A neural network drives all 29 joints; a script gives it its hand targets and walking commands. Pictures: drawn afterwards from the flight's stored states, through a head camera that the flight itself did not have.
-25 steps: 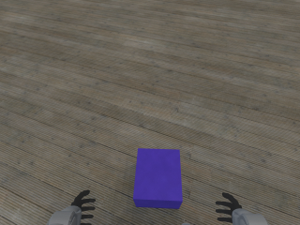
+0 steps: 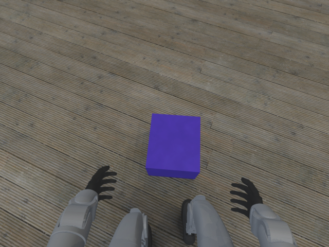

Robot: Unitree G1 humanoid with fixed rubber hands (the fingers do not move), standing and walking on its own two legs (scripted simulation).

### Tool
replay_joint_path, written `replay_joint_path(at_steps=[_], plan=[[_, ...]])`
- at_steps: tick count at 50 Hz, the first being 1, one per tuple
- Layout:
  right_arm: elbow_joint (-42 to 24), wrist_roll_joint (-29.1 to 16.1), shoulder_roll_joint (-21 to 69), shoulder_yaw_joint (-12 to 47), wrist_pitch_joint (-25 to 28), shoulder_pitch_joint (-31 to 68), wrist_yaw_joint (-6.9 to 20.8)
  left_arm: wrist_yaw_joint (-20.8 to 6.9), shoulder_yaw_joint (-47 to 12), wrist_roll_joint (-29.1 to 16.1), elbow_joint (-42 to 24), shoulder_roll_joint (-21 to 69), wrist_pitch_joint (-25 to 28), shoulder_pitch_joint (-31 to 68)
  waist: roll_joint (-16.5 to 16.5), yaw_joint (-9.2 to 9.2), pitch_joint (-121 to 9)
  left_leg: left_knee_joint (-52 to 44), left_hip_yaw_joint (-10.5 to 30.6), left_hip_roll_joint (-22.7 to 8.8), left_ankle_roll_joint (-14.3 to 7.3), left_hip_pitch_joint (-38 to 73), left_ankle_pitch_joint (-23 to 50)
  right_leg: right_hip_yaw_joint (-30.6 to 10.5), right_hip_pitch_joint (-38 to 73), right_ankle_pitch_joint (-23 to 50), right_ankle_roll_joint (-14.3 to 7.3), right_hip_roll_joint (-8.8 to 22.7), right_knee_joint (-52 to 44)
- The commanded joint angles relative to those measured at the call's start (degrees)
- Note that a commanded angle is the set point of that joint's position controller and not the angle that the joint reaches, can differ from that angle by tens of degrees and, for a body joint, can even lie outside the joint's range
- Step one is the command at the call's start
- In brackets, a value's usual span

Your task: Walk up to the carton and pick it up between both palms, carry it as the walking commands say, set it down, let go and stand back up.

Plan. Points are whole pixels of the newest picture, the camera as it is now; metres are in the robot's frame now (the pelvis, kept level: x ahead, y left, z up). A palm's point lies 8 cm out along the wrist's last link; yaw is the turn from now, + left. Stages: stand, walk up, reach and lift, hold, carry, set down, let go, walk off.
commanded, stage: reach and lift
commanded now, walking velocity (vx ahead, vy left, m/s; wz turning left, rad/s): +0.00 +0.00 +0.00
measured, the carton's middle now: (173, 147) +0.52 -0.05 -0.60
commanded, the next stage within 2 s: none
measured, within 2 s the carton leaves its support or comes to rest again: neither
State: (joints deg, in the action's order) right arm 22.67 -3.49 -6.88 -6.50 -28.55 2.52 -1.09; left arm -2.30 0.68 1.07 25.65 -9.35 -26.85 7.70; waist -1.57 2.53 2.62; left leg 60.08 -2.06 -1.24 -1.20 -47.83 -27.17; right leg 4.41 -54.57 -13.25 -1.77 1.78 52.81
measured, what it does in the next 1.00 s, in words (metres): lowers itself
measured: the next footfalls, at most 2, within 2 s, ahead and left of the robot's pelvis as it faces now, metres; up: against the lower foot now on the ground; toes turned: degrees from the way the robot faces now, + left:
none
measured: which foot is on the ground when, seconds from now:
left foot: down 0.00-1.00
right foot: down 0.00-1.00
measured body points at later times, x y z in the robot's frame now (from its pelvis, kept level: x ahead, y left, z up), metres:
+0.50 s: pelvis -0.03 -0.01 -0.03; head +0.19 -0.02 +0.36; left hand +0.41 +0.18 -0.13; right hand +0.36 -0.22 -0.14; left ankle +0.02 +0.11 -0.67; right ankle +0.12 -0.10 -0.67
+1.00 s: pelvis +0.00 -0.01 -0.06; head +0.30 +0.00 +0.28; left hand +0.53 +0.18 -0.16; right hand +0.47 -0.24 -0.17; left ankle +0.02 +0.11 -0.67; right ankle +0.12 -0.10 -0.67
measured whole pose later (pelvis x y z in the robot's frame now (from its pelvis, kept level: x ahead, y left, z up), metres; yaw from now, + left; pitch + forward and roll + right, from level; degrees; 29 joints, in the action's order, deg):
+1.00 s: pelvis +0.00 -0.01 -0.06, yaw +6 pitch +44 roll +1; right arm 43.1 -1.0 -10.5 -22.9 -6.9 53.9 -2.5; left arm -1.6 9.3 0.5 51.6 -19.4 -7.3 63.1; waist -2.2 7.2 -2.3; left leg 67.1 1.0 2.5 0.3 -86.1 -24.4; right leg 3.4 -91.6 -12.5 -2.3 2.5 60.6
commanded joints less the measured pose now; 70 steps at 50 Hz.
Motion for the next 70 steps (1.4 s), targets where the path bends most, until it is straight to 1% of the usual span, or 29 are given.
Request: replay_joint_path(at_steps=[1, 6, 8, 9, 10, 11, 18, 21, 22, 23, 24, 25, 30, 32, 35, 37, 42, 45, 46, 50, 56, 58, 59, 63, 66, 67, 68, 69, 70], plan=[[-5.3, 0.9, -2.5, -1.5, -1.8, 9.1, -1.0, 0.2, 3.7, 0.6, -1.1, -4.8, -1.2, 11.3, -0.4, 0.15, -16.0, -16.6, 4.7, 0.4, -3.4, -9.1, -9.3, -6.3, 29.9, -11.9, 1.0, -3.3, -4.0], [-1.3, 1.9, -2.2, -3.9, -1.3, 19.7, -1.9, 0.3, 4.4, 0.9, 5.8, -4.2, -0.8, 22.7, 0.3, 1.80, -17.4, -14.3, 4.5, 0.2, -2.8, -9.7, -9.8, -4.8, 25.4, -12.8, 1.2, -2.9, -1.7], [-1.0, 0.7, -2.5, -3.3, 0.2, 27.0, -2.6, -0.3, 5.1, -0.2, 7.3, -6.6, 0.2, 30.0, 3.5, 1.72, -20.1, -10.5, 3.2, 0.7, -2.1, -10.9, -8.1, -5.1, 26.0, -13.1, 2.0, -3.1, -1.2], [-0.5, 1.9, -3.3, -4.0, 0.6, 27.7, -3.3, -0.4, 5.2, 0.3, 7.9, -5.5, 0.6, 30.2, 3.4, 2.25, -20.7, -10.5, 2.8, 1.3, -1.7, -11.7, -7.2, -5.9, 27.5, -13.5, 2.1, -2.9, -2.5], [2.1, 1.4, -2.0, -4.4, 0.4, 30.5, -3.8, -0.6, 7.2, 0.9, 10.6, -8.1, 1.0, 33.9, 2.1, 0.57, -22.0, -10.7, 1.9, 1.6, -1.4, -13.9, -8.5, -6.1, 27.8, -14.5, 2.7, -2.5, -2.2], [3.8, 1.7, -1.4, -5.0, 0.2, 29.7, -4.2, -0.7, 6.2, 0.8, 10.3, -8.5, 1.0, 36.2, 3.2, 2.28, -23.7, -10.0, 2.0, 1.5, -1.8, -12.5, -8.3, -6.9, 29.9, -15.3, 2.7, -2.8, -3.6], [8.4, 2.5, -1.8, -9.1, 3.5, 40.8, -6.9, -1.1, 6.8, -0.2, 18.3, -11.5, 4.3, 49.9, -1.5, 3.50, -32.7, -8.5, 2.1, 3.2, -0.4, -14.8, -6.4, -5.9, 24.2, -13.0, 3.4, -3.0, -0.6], [9.6, 1.9, -2.5, -9.4, 6.6, 45.7, -7.4, -0.4, 8.3, -0.1, 21.8, -12.9, 6.8, 52.8, 0.1, 2.31, -38.1, -6.9, 1.9, 3.6, 0.0, -18.7, -4.9, -5.1, 24.2, -9.0, 4.1, -3.2, 1.7], [10.7, 2.5, -3.6, -10.2, 7.5, 44.9, -7.4, -0.3, 7.1, -0.6, 21.8, -13.1, 7.7, 53.3, -1.3, 4.61, -38.8, -6.8, 2.0, 3.7, 0.1, -17.8, -4.2, -4.7, 23.3, -6.3, 4.0, -3.7, 2.5], [10.6, 2.9, -5.0, -11.0, 9.0, 46.3, -7.3, -0.1, 7.4, -0.6, 22.6, -11.9, 8.7, 55.4, -2.4, 3.88, -39.0, -6.6, 2.4, 3.6, 0.8, -19.5, -1.6, -4.7, 21.4, -3.0, 3.6, -3.4, 2.9], [11.1, 1.8, -4.1, -10.2, 10.3, 48.1, -6.9, 0.4, 7.9, -1.3, 22.1, -13.2, 10.0, 55.7, 0.5, 3.31, -41.7, -5.8, 2.6, 3.9, 0.5, -19.6, 0.9, -4.1, 22.0, 1.3, 4.1, -4.0, 5.0], [10.1, 1.9, -4.3, -10.7, 11.7, 47.6, -7.0, 0.3, 6.4, -1.7, 21.8, -11.8, 11.3, 56.2, -1.9, 5.50, -45.5, -5.5, 2.3, 4.2, 0.6, -20.0, 1.4, -4.3, 22.0, 3.6, 3.9, -3.8, 5.4], [10.1, 0.6, -6.8, -9.5, 16.6, 50.5, -6.1, 0.7, 8.8, -2.6, 22.8, -15.4, 15.4, 55.6, 1.0, 4.50, -56.8, -2.4, 2.1, 5.6, 1.4, -27.7, 7.4, -5.2, 29.1, 18.6, 3.0, -3.4, 9.0], [13.6, -0.5, -5.2, -10.1, 18.0, 53.0, -5.4, 0.5, 9.8, -2.5, 22.4, -16.6, 17.4, 60.1, 1.6, 3.31, -53.6, -1.2, 2.5, 5.5, 1.3, -34.3, 7.2, -6.5, 27.3, 20.9, 2.5, -2.9, 10.4], [12.8, -0.3, -7.0, -11.4, 19.5, 54.8, -4.7, -0.1, 9.6, -2.9, 21.1, -17.2, 19.1, 63.4, -3.0, 5.27, -56.7, -1.4, 2.0, 5.9, 1.8, -34.3, 8.6, -7.8, 27.9, 23.7, 2.6, -2.3, 9.7], [13.1, -0.9, -5.7, -10.7, 20.8, 55.8, -4.0, 0.0, 8.7, -3.6, 21.4, -16.2, 20.0, 64.1, -1.4, 5.54, -57.5, -1.2, 1.8, 6.1, 1.5, -34.8, 12.5, -8.2, 27.4, 31.0, 2.2, -2.3, 10.2], [13.6, 1.5, -8.5, -13.9, 21.1, 57.5, -3.3, -0.6, 10.2, -1.6, 20.8, -18.5, 20.4, 67.8, -1.3, 5.88, -65.8, -1.3, 2.5, 6.8, 1.6, -36.0, 11.9, -9.0, 32.7, 31.3, 1.7, -2.1, 11.1], [14.6, 2.6, -9.7, -16.3, 22.3, 58.9, -2.3, 0.2, 9.6, -1.4, 22.0, -15.9, 20.8, 67.9, -2.3, 6.44, -66.5, -2.1, 2.9, 6.5, 2.6, -38.2, 16.9, -8.9, 32.1, 38.0, 0.9, -1.7, 11.8], [14.0, 1.5, -8.8, -16.1, 22.4, 59.3, -1.9, 0.5, 8.8, -0.5, 21.8, -16.8, 20.8, 69.6, -4.9, 6.16, -69.2, -1.9, 3.4, 6.6, 2.0, -33.9, 16.5, -8.0, 28.5, 34.4, 0.7, -1.8, 12.3], [14.9, 4.4, -11.0, -19.8, 23.3, 59.1, -0.4, 1.5, 9.4, 0.5, 21.1, -15.3, 20.1, 69.7, -6.0, 8.00, -68.7, -0.3, 4.0, 6.2, 2.7, -31.8, 19.6, -7.0, 19.5, 34.0, 0.8, -2.6, 11.6], [18.2, 5.6, -10.4, -21.3, 23.7, 60.6, 1.7, 1.5, 10.5, 1.7, 23.3, -11.7, 19.8, 70.0, -5.2, 8.25, -62.3, 3.9, 4.8, 5.8, 3.3, -31.1, 15.7, -3.5, -0.3, 21.2, 1.7, -3.5, 13.7], [19.0, 6.3, -9.0, -20.9, 24.0, 62.4, 1.9, 1.3, 11.5, 2.3, 25.3, -10.3, 19.8, 69.4, -4.6, 6.05, -55.9, 4.0, 4.5, 5.6, 3.3, -35.2, 12.6, -3.3, -5.1, 17.5, 2.3, -3.1, 14.6], [20.8, 6.6, -10.0, -21.7, 23.5, 60.9, 1.8, 1.5, 12.4, 3.1, 26.3, -11.0, 19.7, 69.2, -4.9, 7.23, -58.4, 6.9, 4.0, 6.1, 3.5, -36.9, 10.5, -3.4, -4.7, 16.7, 2.6, -3.3, 16.4], [20.8, 4.6, -9.4, -19.4, 24.2, 64.4, 1.3, 2.5, 12.5, 1.6, 25.7, -11.7, 20.6, 72.1, -3.5, 5.33, -57.8, 12.4, 2.9, 6.5, 3.4, -44.4, 8.0, -3.8, -8.1, 15.9, 3.0, -3.6, 22.2], [22.1, 3.5, -13.1, -19.6, 23.7, 65.5, 0.5, 3.9, 12.0, -0.1, 24.4, -14.3, 20.3, 74.8, -2.3, 6.08, -64.4, 17.0, 3.1, 6.8, 3.1, -45.1, 6.5, -4.0, -8.2, 14.5, 3.0, -4.0, 27.4], [20.6, 2.7, -13.4, -19.5, 23.8, 63.8, 0.2, 4.2, 10.6, -0.9, 20.9, -13.9, 20.1, 75.0, -5.2, 6.12, -69.0, 17.8, 2.9, 7.1, 3.3, -41.9, 9.4, -4.3, -9.3, 16.4, 3.0, -4.1, 28.3], [20.1, 1.9, -14.1, -18.4, 23.8, 67.7, 0.1, 4.4, 10.5, -1.6, 24.0, -14.4, 19.7, 75.4, -2.8, 6.80, -68.0, 20.5, 3.3, 7.1, 3.2, -44.8, 8.0, -3.5, -10.7, 15.2, 3.2, -4.2, 30.4], [14.4, 1.1, -16.2, -18.5, 23.6, 69.6, -0.3, 4.5, 8.4, -2.9, 19.0, -13.9, 19.1, 76.9, -4.7, 7.74, -75.2, 21.2, 2.3, 7.7, 3.2, -39.5, 9.6, -3.1, -8.6, 16.3, 3.3, -4.4, 30.9], [18.3, 0.9, -15.1, -17.4, 22.9, 67.6, -0.1, 4.3, 8.5, -3.1, 21.8, -13.0, 18.5, 75.9, -5.5, 7.43, -70.8, 22.6, 1.8, 7.8, 3.3, -45.1, 7.6, -4.1, -10.5, 17.1, 2.5, -3.9, 31.9]])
